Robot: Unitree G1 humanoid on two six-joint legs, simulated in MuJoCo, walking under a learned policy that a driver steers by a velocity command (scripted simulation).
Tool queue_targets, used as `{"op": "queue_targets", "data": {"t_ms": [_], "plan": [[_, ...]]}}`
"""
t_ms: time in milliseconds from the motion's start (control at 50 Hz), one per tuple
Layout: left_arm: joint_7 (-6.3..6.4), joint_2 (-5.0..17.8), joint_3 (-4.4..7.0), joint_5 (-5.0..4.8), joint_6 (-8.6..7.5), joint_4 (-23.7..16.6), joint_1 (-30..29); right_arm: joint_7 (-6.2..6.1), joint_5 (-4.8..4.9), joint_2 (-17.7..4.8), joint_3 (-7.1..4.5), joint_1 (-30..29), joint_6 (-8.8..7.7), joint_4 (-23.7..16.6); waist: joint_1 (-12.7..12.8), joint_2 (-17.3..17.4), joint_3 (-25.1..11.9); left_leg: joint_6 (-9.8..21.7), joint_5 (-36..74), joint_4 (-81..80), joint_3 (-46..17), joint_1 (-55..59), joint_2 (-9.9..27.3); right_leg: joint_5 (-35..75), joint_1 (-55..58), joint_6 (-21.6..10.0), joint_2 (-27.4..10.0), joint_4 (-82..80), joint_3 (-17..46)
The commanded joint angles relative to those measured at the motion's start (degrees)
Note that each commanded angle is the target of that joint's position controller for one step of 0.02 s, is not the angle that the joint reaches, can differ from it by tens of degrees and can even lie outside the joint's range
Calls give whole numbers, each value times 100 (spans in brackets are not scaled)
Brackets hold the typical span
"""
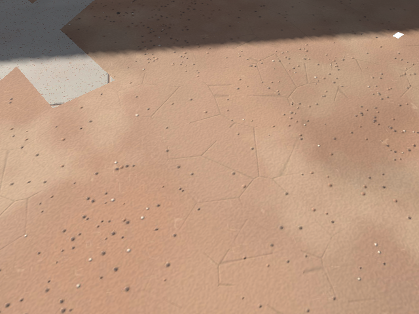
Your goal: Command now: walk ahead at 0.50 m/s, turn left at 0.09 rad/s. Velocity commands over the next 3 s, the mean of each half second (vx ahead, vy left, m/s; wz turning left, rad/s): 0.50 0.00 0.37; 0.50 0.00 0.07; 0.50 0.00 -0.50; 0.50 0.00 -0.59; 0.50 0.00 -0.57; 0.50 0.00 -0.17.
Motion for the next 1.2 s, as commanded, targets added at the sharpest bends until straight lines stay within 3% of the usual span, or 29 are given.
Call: {"op": "queue_targets", "data": {"t_ms": [20, 100, 140, 160, 180, 200, 220, 240, 260, 300, 320, 380, 480, 580, 640, 660, 680, 700, 720, 740, 760, 800, 840, 860, 920, 1020, 1100, 1140, 1200], "plan": [[-104, 215, -31, -28, -108, -532, -891, -36, 44, -873, -158, 374, 15, -115, -99, 441, 591, 796, 1197, -296, -844, -72, 1596, 37, -110, 11, 200, -540, -157], [-228, 419, -11, -63, -232, -702, -947, -88, 82, -1035, -239, 411, 143, -110, 100, 639, 525, 714, 1785, 318, -1163, 376, 1878, -665, 379, -106, 413, -1065, -111], [-201, 760, 150, -53, -282, -471, 23, -82, 86, -1093, -256, 142, 176, -213, 680, 773, -73, 532, 3273, 1311, -1042, 196, 1651, -851, 1933, -309, 712, -1236, -340], [-147, 1099, 289, 12, -301, -197, 1132, -69, 41, -913, -187, 28, 170, -327, 1149, 700, -871, 335, 3074, 2595, -823, -588, 1310, -665, 3676, -569, 396, -910, -80], [-86, 1691, 437, 152, -281, -50, 2072, -40, -6, -335, -32, 457, 99, -509, 1168, -378, -1974, -73, 1019, 4852, -396, -2717, 543, -980, 6178, -1248, -1163, -857, 1906], [-104, 1434, 349, 110, -227, 35, 2231, -15, 127, -175, 37, 730, -11, -452, 1084, -1432, -2749, -159, -2103, 6141, -879, -3773, 135, -1789, 6802, -1696, -1873, -1756, 3882], [-85, 957, 206, 75, -206, -56, 1815, -23, 278, -814, -145, 286, -57, -509, 1096, -907, -1887, -91, -1901, 6647, -1166, -4286, 515, -2227, 6118, -1383, -1625, -1933, 3251], [-56, 705, 127, 61, -194, -152, 1356, -49, 291, -896, -175, -155, -54, -641, 995, -610, -1130, -40, -1416, 6638, -951, -4434, 806, -2111, 5233, -1130, -1445, -2055, 2363], [-70, 530, 67, 79, -205, -161, 969, -81, 234, -811, -195, -361, -15, -673, 816, -232, -622, -37, -981, 6334, -880, -4186, 1017, -1820, 4298, -1005, -1212, -2328, 1739], [-110, 329, 19, 167, -249, -116, 660, -89, 158, -582, -254, -218, 149, -650, 495, -385, -124, 21, -532, 5904, -951, -3530, 1271, -1172, 3204, -798, -847, -2666, 768], [-101, 420, 55, 167, -248, -71, 591, -75, 184, -355, -231, -78, 232, -676, 335, -495, -116, -10, -446, 5800, -902, -3472, 1306, -1247, 3049, -898, -900, -2848, 595], [-25, 560, 113, 174, -282, 1, 632, -87, 155, -409, -279, -429, 382, -896, 282, -195, 159, -84, 114, 5392, -955, -3850, 1352, -799, 2905, -960, -875, -3106, -24], [111, 792, 182, 152, -220, 61, 893, 91, 81, -358, -237, -1279, 316, -1220, 487, -42, 365, -128, 1446, 3741, -616, -3907, 1210, -456, 3226, -796, -696, -3188, -922], [145, 1005, 264, 22, -63, 161, 1388, 282, 87, -349, -161, -2180, 317, -1676, 782, 30, 651, 32, 1131, 2842, -195, -4125, 1076, -127, 4187, -716, -964, -2896, -1278], [109, 1143, 298, -66, 26, 251, 1519, 325, 68, -477, -214, -2089, 325, -1811, 561, -148, 430, 308, 214, 2599, 124, -3341, 656, 1869, 4469, -657, -1079, -2170, -1361], [91, 1210, 299, -85, 57, 294, 1474, 313, 66, -635, -304, -1632, 326, -1723, 236, -254, 160, 435, 5, 2464, 238, -2655, 421, 2704, 4468, -616, -1038, -1546, -1390], [83, 1168, 254, -99, 95, 314, 1344, 279, 90, -914, -470, -649, 314, -1428, -329, -190, -300, 602, 417, 2010, 352, -1316, 150, 2953, 4113, -478, -810, -457, -1548], [76, 988, 162, -17, 79, 251, 1384, 166, 86, -1432, -668, 325, 323, -1149, -690, 249, -912, 849, 720, 2131, -524, 565, 698, 1542, 2735, -256, -572, 1151, -1559], [-15, 130, -101, 44, -43, 98, 2052, 105, 28, -2026, -717, 462, 284, -1064, -58, 1658, -1625, 1827, -128, 1552, -3607, 2263, 2468, -3484, 488, 82, 553, 3404, -1167], [-62, 571, -17, -222, -246, 144, 1551, 98, -14, -1563, -558, 660, 220, -1187, -436, 1091, -2198, 1920, -232, 766, -4623, 2253, 2832, -4111, 103, 1, 790, 4195, 272], [-73, 837, 91, -422, -304, -53, 935, 109, -55, -1276, -473, 274, 150, -1147, -428, 913, -1344, 1557, 326, 737, -3517, 1731, 2633, -3719, -433, -102, 532, 4314, 327], [10, 775, 120, -182, -265, -14, 736, 120, -39, -815, -354, -601, 64, -1218, 14, 478, -555, 1122, 980, 586, -2119, 201, 2211, -2792, -75, -150, -14, 3496, 276], [23, 640, 156, -151, -53, 156, 1162, 134, -138, -524, -285, -888, -40, -1211, 358, 660, -323, 958, 1365, 211, -1456, -617, 2019, -2313, 601, -173, -187, 3267, 407], [25, 488, 138, -165, 41, 175, 1298, 124, -127, -599, -303, -927, -86, -1157, 495, 641, -275, 989, 1336, 35, -1247, -728, 2041, -2209, 605, -133, -206, 3103, 412], [38, 387, 131, -144, 172, 92, 969, 21, -157, -699, -337, -781, -148, -1008, 478, 407, 92, 844, 1572, -263, -538, -800, 1907, -1526, 115, -58, -179, 2510, 500], [-95, 262, 70, -56, 122, -159, 267, -104, -134, -800, -338, -642, -128, -918, 285, 458, 350, 550, 1627, -448, 397, -589, 1671, -50, 9, -42, 34, 847, 142], [-231, 145, -26, -43, 119, -498, -437, -152, -63, -891, -369, -179, -29, -738, 8, 393, 627, 488, 2009, -282, 702, 185, 1900, -107, -291, -177, 145, 96, -231], [-319, 159, -38, -56, 121, -680, -638, -158, -20, -945, -389, -93, 67, -703, -1, 443, 661, 459, 2607, 21, 821, 628, 2036, -536, -392, -281, 250, -81, -441], [-403, 415, 81, -96, 139, -815, -315, -212, 40, -1208, -440, -298, 198, -795, 385, 788, 237, 300, 5344, 1032, 1016, 869, 2093, -1415, 546, -582, 763, -87, -941]]}}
